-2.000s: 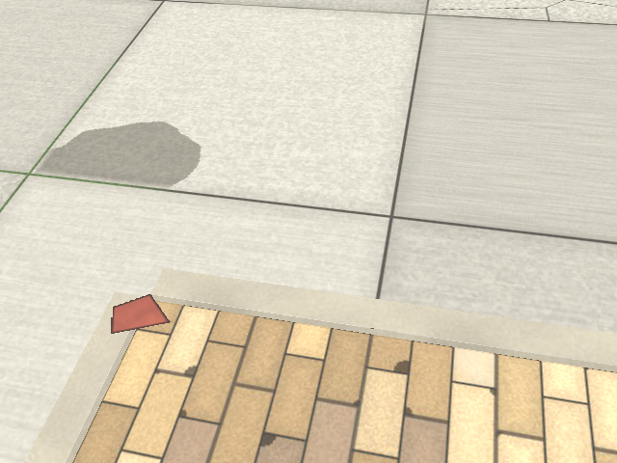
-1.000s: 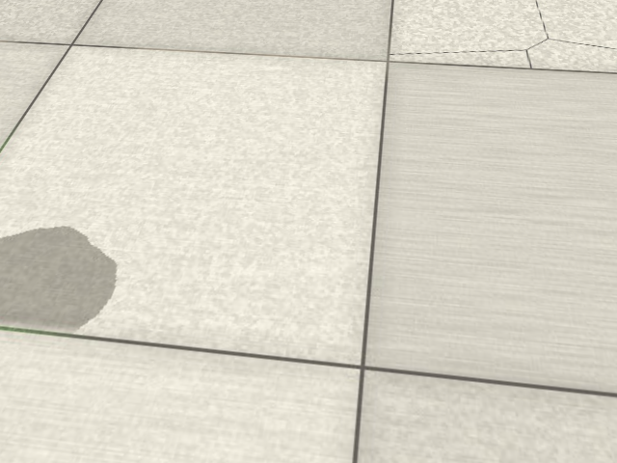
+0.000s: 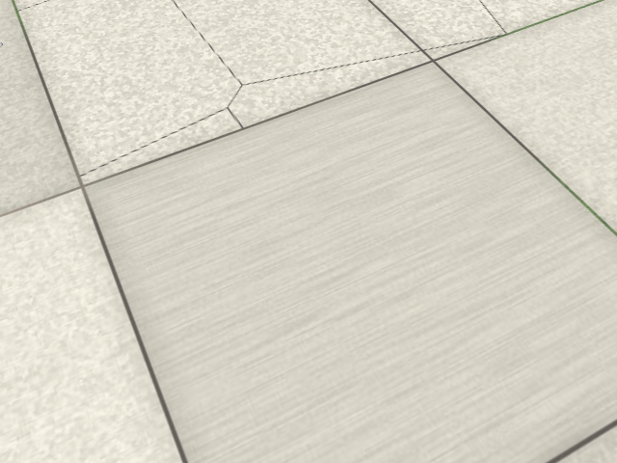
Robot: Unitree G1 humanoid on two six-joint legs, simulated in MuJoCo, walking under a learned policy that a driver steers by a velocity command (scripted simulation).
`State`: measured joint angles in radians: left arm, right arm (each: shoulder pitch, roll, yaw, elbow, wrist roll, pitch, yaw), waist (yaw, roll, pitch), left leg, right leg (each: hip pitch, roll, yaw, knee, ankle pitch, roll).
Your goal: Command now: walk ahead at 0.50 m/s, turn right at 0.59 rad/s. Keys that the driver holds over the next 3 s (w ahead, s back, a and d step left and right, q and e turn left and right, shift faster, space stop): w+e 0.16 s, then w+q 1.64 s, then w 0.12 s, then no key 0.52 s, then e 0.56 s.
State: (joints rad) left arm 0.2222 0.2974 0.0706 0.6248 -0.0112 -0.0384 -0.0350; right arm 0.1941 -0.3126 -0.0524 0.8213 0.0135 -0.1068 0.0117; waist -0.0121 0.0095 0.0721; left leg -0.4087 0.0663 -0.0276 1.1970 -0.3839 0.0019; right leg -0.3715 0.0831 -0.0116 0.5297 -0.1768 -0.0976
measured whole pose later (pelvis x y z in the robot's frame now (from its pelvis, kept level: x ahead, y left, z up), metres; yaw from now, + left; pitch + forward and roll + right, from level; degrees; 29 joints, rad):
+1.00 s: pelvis +0.57 +0.02 +0.00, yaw +14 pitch +1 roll -1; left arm 0.14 0.26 0.05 0.66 0.01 -0.11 -0.01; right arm 0.36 -0.31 -0.06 0.76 0.03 -0.02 -0.01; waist -0.03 0.04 0.01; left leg -0.38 -0.03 -0.10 1.13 -0.42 0.02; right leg -0.33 0.04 0.00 0.47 -0.17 -0.02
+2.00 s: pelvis +1.07 +0.27 +0.00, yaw +46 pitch +1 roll -1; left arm 0.17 0.27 0.05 0.74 0.01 -0.10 -0.03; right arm 0.33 -0.30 -0.06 0.72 0.02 -0.03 -0.02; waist -0.01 0.03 0.02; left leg -0.38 -0.05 -0.12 1.16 -0.44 0.01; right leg -0.34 0.04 0.00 0.49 -0.17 -0.03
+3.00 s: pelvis +1.14 +0.31 +0.01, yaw +32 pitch +1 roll +3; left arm 0.27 0.29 0.05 0.83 0.01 0.02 0.02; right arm 0.08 -0.32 -0.11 0.82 0.00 0.03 -0.06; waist 0.04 0.03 0.05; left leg -0.55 -0.01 -0.03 1.05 -0.36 -0.04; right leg -0.25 0.02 0.05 0.49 -0.25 -0.06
